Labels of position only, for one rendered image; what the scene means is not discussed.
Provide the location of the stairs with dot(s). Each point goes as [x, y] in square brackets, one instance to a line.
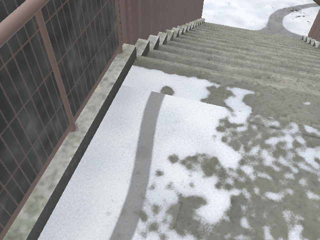
[240, 71]

